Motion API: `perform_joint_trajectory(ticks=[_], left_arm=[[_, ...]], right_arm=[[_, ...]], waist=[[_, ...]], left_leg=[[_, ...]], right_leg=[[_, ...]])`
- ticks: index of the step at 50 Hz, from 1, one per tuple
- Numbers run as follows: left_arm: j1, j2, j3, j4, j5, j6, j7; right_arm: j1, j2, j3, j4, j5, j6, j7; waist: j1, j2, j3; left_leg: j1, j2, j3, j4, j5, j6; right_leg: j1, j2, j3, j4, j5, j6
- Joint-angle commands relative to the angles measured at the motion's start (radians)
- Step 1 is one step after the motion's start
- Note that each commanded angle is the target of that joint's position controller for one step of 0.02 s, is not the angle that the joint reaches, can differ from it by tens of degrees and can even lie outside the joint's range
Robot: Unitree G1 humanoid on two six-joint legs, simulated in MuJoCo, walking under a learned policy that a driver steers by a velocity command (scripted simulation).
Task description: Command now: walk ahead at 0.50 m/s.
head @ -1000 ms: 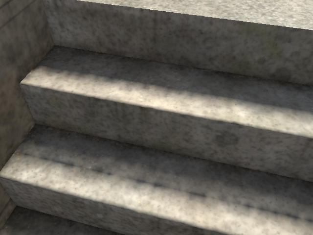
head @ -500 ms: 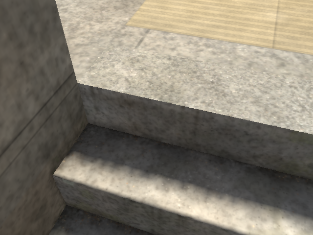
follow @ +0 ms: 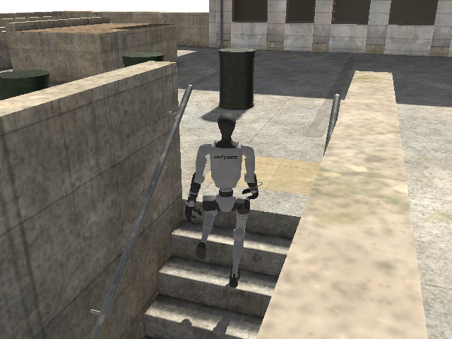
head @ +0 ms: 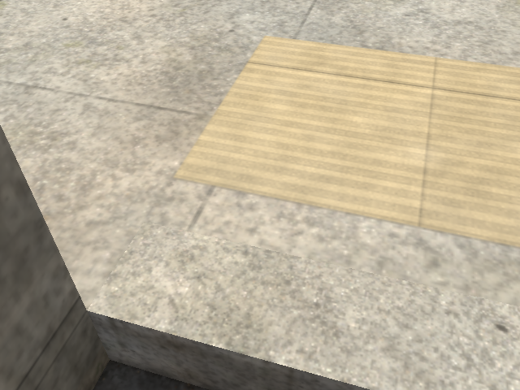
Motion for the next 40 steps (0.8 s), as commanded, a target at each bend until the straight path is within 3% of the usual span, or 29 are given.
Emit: perform_joint_trajectory(ticks=[1, 2, 5, 7, 9, 10, 11, 12, 13, 14, 15, 16, 17, 18, 19, 20, 21, 23, 25, 26, 27, 29, 32, 34, 35, 36, 37, 38, 40], left_arm=[[-0.106, -0.007, -0.021, -0.072, -0.006, -0.068, -0.013], [-0.058, -0.002, -0.02, -0.058, -0.004, -0.071, -0.003], [0.088, 0.051, -0.011, -0.036, -0.003, -0.103, 0.017], [0.191, 0.042, -0.007, -0.02, 0.01, -0.086, 0.025], [0.297, 0.021, -0.007, 0.009, 0.0, -0.057, 0.07], [0.281, 0.047, 0.0, -0.015, 0.012, -0.037, 0.076], [0.252, 0.032, 0.003, -0.026, -0.02, -0.028, 0.083], [0.177, 0.035, 0.005, -0.044, -0.027, -0.018, 0.085], [0.109, 0.082, 0.011, -0.106, -0.022, -0.028, 0.083], [0.122, 0.197, 0.038, -0.123, -0.016, -0.057, 0.064], [-0.004, 0.237, 0.054, -0.148, -0.044, -0.076, 0.028], [-0.05, 0.211, 0.065, -0.187, -0.066, -0.104, -0.008], [-0.09, 0.093, 0.047, -0.281, -0.071, -0.111, -0.035], [-0.116, 0.121, 0.065, -0.309, 0.005, -0.123, -0.04], [-0.103, -0.009, 0.052, -0.358, 0.021, -0.092, -0.04], [-0.129, -0.029, 0.041, -0.382, 0.038, -0.062, -0.031], [-0.101, -0.051, 0.024, -0.396, 0.045, -0.044, -0.018], [-0.081, -0.104, -0.011, -0.409, 0.032, -0.003, -0.017], [-0.11, -0.107, -0.026, -0.412, -0.002, 0.026, -0.01], [-0.173, -0.108, -0.032, -0.434, 0.0, 0.042, -0.004], [-0.227, -0.127, -0.032, -0.427, -0.021, 0.058, 0.003], [-0.267, -0.14, -0.038, -0.454, -0.014, 0.082, 0.028], [-0.413, -0.117, -0.051, -0.534, 0.011, 0.086, 0.027], [-0.486, -0.072, -0.036, -0.561, 0.019, 0.099, 0.016], [-0.495, -0.069, -0.042, -0.576, 0.004, 0.112, -0.001], [-0.559, -0.093, -0.052, -0.586, 0.0, 0.122, -0.017], [-0.585, -0.073, -0.05, -0.584, -0.021, 0.129, -0.034], [-0.565, -0.093, -0.051, -0.568, -0.018, 0.142, -0.037], [-0.377, -0.077, -0.035, -0.512, -0.01, 0.15, -0.035]], right_arm=[[0.01, 0.064, 0.039, -0.054, 0.007, 0.034, -0.021], [-0.028, 0.057, 0.035, -0.044, 0.029, 0.031, -0.022], [-0.171, 0.065, 0.037, -0.111, 0.0, 0.036, -0.028], [-0.359, 0.068, 0.057, -0.191, -0.017, 0.033, -0.021], [-0.443, 0.115, 0.09, -0.288, -0.01, 0.043, -0.01], [-0.417, 0.071, 0.09, -0.289, -0.01, 0.042, 0.011], [-0.462, 0.09, 0.107, -0.312, 0.025, 0.035, 0.017], [-0.417, 0.123, 0.118, -0.296, 0.057, 0.035, 0.019], [-0.293, 0.097, 0.093, -0.223, 0.081, 0.032, 0.016], [-0.089, 0.01, 0.044, -0.172, 0.089, 0.051, -0.003], [0.071, -0.072, 0.008, -0.148, 0.064, 0.058, -0.025], [0.171, -0.184, -0.035, -0.103, 0.038, 0.049, -0.051], [0.217, -0.316, -0.08, -0.099, -0.015, 0.046, -0.061], [0.106, -0.276, -0.082, -0.117, -0.014, 0.057, -0.068], [-0.037, -0.248, -0.077, -0.069, 0.01, 0.049, -0.052], [-0.043, -0.198, -0.071, 0.02, 0.017, 0.054, -0.044], [-0.025, -0.154, -0.053, 0.079, 0.02, 0.036, -0.037], [-0.023, -0.07, -0.026, 0.178, -0.004, 0.016, -0.024], [0.063, -0.118, -0.037, 0.253, 0.005, -0.014, -0.006], [0.076, -0.119, -0.033, 0.253, 0.014, -0.036, -0.01], [0.133, -0.134, -0.036, 0.268, 0.017, -0.041, -0.014], [0.137, -0.173, -0.036, 0.269, 0.014, -0.061, 0.009], [0.133, -0.226, -0.045, 0.271, -0.004, -0.075, 0.047], [0.198, -0.235, -0.048, 0.283, 0.002, -0.078, 0.017], [0.25, -0.307, -0.064, 0.288, 0.012, -0.08, 0.001], [0.289, -0.31, -0.07, 0.3, 0.019, -0.071, -0.013], [0.294, -0.283, -0.06, 0.294, 0.039, -0.059, -0.019], [0.305, -0.276, -0.054, 0.279, 0.052, -0.058, -0.024], [0.333, -0.347, -0.065, 0.26, 0.068, -0.042, -0.041]], waist=[[-0.058, -0.039, 0.225], [-0.027, -0.06, 0.17], [0.029, -0.127, 0.142], [0.106, -0.042, 0.132], [0.14, -0.12, 0.129], [0.14, -0.037, 0.1], [0.137, -0.067, 0.155], [0.088, -0.088, 0.108], [0.048, -0.108, -0.043], [-0.052, -0.196, -0.226], [-0.172, -0.273, -0.326], [-0.191, -0.232, -0.402], [-0.199, 0.158, -0.462], [-0.168, 0.13, -0.548], [-0.03, -0.004, -0.371], [0.045, -0.114, -0.192], [0.074, -0.097, -0.034], [0.135, -0.006, 0.07], [0.121, 0.004, 0.131], [0.119, -0.019, 0.176], [0.09, -0.032, 0.2], [0.11, -0.025, 0.23], [0.134, 0.029, 0.204], [0.087, 0.08, 0.148], [0.07, 0.151, 0.109], [0.043, 0.154, 0.1], [0.012, 0.143, 0.124], [0.017, 0.106, 0.128], [0.098, 0.112, -0.011]], left_leg=[[-0.084, 0.016, 0.083, -0.149, -0.02, -0.022], [-0.132, 0.017, 0.152, -0.044, -0.041, -0.016], [-0.472, 0.1, 0.199, 0.246, -0.283, 0.021], [-0.521, 0.16, 0.287, 0.123, -0.385, 0.021], [-0.591, 0.193, 0.245, 0.123, -0.518, 0.027], [-0.465, 0.186, 0.349, -0.05, -0.45, -0.011], [-0.228, 0.202, 0.327, -0.341, -0.512, 0.011], [0.096, 0.156, 0.396, -0.566, -0.52, 0.034], [0.422, 0.052, 0.425, -0.642, -0.522, 0.027], [0.61, -0.006, 0.415, -0.671, -0.578, 0.022], [0.757, 0.004, 0.336, -0.894, -0.404, 0.025], [0.933, 0.101, 0.076, -1.046, -0.437, 0.06], [1.106, 0.446, -0.537, -1.392, -0.361, 0.241], [1.025, 0.497, -0.832, -1.649, -0.409, 0.249], [0.851, 0.506, -0.711, -1.655, -0.663, 0.22], [0.772, 0.468, -0.563, -1.604, -0.798, 0.152], [0.664, 0.451, -0.375, -1.57, -0.674, 0.118], [0.606, 0.404, -0.116, -1.604, -0.459, 0.086], [0.649, 0.38, 0.082, -1.649, -0.382, 0.021], [0.649, 0.386, 0.145, -1.663, -0.37, 0.008], [0.662, 0.432, 0.165, -1.698, -0.263, 0.014], [0.709, 0.457, 0.206, -1.76, -0.226, -0.001], [0.716, 0.345, 0.36, -1.823, -0.434, -0.048], [0.766, 0.333, 0.362, -1.86, -0.501, -0.01], [0.877, 0.382, 0.357, -1.987, -0.462, 0.03], [0.957, 0.385, 0.385, -2.039, -0.381, 0.037], [0.988, 0.374, 0.462, -2.108, -0.189, 0.049], [0.982, 0.363, 0.511, -2.071, 0.095, 0.049], [1.084, 0.396, 0.543, -1.824, 0.945, 0.071]], right_leg=[[-0.147, -0.209, 0.261, -0.552, 0.294, -0.035], [-0.044, -0.219, 0.259, -0.582, 0.333, -0.065], [0.318, -0.286, 0.367, -0.64, 0.418, -0.119], [0.416, -0.236, 0.349, -0.662, 0.373, -0.11], [0.53, -0.243, 0.371, -0.685, 0.532, -0.132], [0.522, -0.234, 0.336, -0.785, 0.592, -0.161], [0.374, -0.221, 0.298, -0.892, 0.709, -0.157], [0.239, -0.18, 0.202, -0.913, 0.941, -0.136], [0.2, -0.203, 0.2, -0.783, 1.597, -0.134], [0.308, -0.248, 0.222, -0.565, 2.006, -0.13], [0.352, -0.232, 0.215, -0.336, 2.022, -0.107], [0.184, -0.172, 0.256, -0.06, 1.762, -0.054], [-0.163, 0.051, 0.261, 0.488, 0.842, 0.013], [-0.216, 0.114, 0.386, 1.036, 0.401, 0.05], [-0.321, 0.052, 0.407, 1.193, 0.481, 0.07], [-0.436, 0.026, 0.318, 1.216, 0.535, 0.048], [-0.511, 0.014, 0.313, 1.245, 0.51, 0.035], [-0.62, 0.017, 0.333, 1.351, 0.398, 0.01], [-0.718, 0.001, 0.324, 1.285, 0.313, -0.004], [-0.769, -0.012, 0.339, 1.208, 0.305, 0.003], [-0.823, 0.042, 0.319, 1.404, 0.252, -0.013], [-0.97, 0.057, 0.334, 1.53, 0.186, -0.032], [-0.996, 0.014, 0.219, 1.254, 0.196, -0.044], [-0.935, -0.003, 0.157, 1.135, 0.269, -0.022], [-0.919, -0.071, 0.083, 1.054, 0.192, -0.029], [-0.884, -0.103, 0.053, 0.965, 0.126, -0.044], [-0.76, -0.125, -0.018, 0.785, 0.024, -0.084], [-0.63, -0.107, -0.07, 0.709, -0.025, -0.116], [-0.332, -0.004, -0.134, 0.537, -0.187, -0.134]])
Keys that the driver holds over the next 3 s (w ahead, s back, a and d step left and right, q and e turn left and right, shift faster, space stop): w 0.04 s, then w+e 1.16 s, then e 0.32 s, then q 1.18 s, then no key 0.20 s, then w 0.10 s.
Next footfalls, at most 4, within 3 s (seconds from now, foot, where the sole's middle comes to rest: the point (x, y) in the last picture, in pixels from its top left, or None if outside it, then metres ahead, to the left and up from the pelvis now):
0.30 left None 0.36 0.12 -0.54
0.84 right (379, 311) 0.55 -0.21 -0.34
1.44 left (376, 182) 0.91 -0.27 -0.34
1.82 right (443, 241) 0.72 -0.38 -0.34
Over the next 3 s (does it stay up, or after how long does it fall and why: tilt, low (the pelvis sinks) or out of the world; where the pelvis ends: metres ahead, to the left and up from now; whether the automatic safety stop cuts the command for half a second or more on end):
stays up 0.79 -0.24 0.43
